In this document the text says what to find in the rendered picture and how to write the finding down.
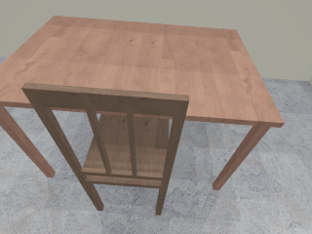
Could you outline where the table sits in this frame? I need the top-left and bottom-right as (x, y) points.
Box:
(0, 16), (285, 190)

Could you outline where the chair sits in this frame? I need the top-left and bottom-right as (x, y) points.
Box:
(21, 82), (190, 215)

